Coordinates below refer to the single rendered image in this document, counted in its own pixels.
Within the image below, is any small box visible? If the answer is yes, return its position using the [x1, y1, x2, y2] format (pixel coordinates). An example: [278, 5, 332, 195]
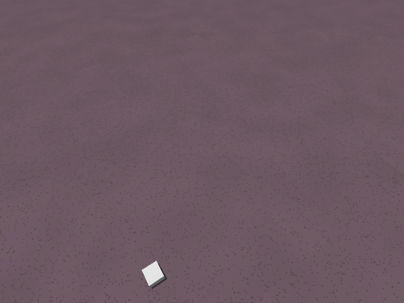
[142, 261, 165, 288]

